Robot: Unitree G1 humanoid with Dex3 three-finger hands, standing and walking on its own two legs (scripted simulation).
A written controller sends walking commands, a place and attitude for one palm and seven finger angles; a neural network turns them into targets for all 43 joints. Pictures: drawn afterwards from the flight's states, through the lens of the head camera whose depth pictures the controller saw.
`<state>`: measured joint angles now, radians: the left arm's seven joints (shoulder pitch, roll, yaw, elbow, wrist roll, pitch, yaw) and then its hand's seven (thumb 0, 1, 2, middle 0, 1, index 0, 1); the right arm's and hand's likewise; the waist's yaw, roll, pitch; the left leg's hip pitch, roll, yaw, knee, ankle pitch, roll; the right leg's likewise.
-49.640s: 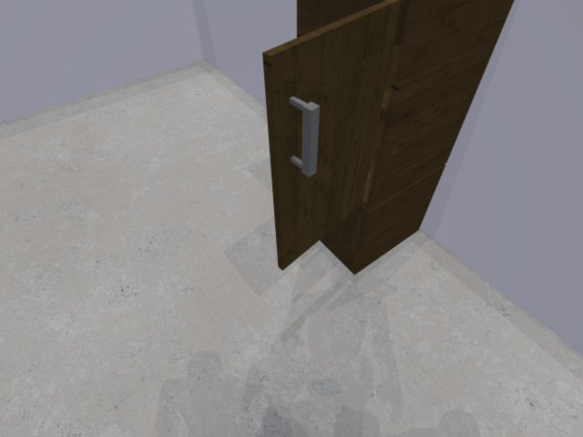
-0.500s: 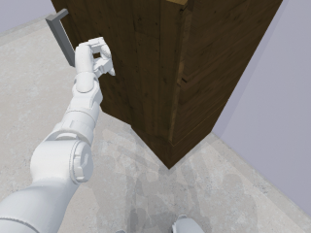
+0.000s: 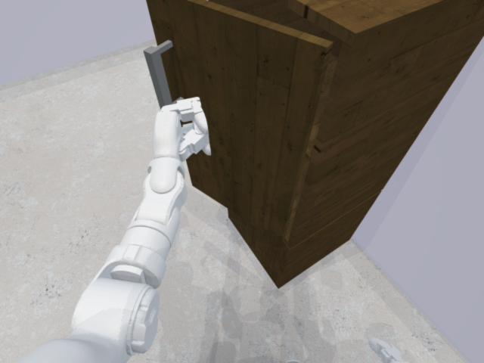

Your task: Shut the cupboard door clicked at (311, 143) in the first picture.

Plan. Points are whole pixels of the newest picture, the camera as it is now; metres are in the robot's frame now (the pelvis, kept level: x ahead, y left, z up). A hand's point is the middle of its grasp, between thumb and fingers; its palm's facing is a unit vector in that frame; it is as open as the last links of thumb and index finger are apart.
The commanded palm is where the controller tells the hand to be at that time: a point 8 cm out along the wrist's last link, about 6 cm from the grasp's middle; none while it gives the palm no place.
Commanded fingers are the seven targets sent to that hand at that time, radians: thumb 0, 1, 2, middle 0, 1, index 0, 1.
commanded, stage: draw the hand back to the body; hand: left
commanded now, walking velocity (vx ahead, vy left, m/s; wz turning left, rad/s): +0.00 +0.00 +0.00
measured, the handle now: (167, 80) +0.63 +0.14 +0.11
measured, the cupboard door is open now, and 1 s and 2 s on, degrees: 21 21 21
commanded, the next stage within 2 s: step back with the hand held close in 1.68 s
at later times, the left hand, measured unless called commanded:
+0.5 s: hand (152, 165) +0.38 +0.13 +0.14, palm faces +0.03 -1.00 +0.01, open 3.1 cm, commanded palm +0.34 +0.18 +0.15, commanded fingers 0.00 0.90 0.90 -1.27 -1.47 -1.27 -1.47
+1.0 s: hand (36, 227) +0.26 +0.23 +0.18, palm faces +0.31 -0.91 -0.28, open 3.9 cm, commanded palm +0.21 +0.27 +0.18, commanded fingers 0.00 0.90 0.90 -0.58 -0.72 -0.58 -0.72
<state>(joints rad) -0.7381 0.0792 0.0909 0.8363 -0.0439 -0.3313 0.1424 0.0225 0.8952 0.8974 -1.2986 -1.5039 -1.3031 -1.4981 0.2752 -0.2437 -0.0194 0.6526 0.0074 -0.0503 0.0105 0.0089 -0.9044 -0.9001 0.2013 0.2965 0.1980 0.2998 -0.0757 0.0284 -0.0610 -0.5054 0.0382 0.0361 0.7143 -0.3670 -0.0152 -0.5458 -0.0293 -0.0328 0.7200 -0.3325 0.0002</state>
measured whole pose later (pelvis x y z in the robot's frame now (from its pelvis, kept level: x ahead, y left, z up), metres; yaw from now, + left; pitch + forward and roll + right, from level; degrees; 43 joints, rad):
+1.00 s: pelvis +0.01 +0.02 +0.03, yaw +1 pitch -4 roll +0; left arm 0.18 0.28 0.14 -0.21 -0.06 -0.01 0.09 0.02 0.89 0.90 -0.85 -1.01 -0.85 -1.00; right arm 0.17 -0.21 0.06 0.60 0.01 -0.01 -0.08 0.01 -0.90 -0.90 0.20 0.30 0.20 0.30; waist 0.06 0.08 0.02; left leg -0.06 0.00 0.03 0.39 -0.25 0.01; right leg -0.08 -0.05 -0.05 0.38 -0.22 0.03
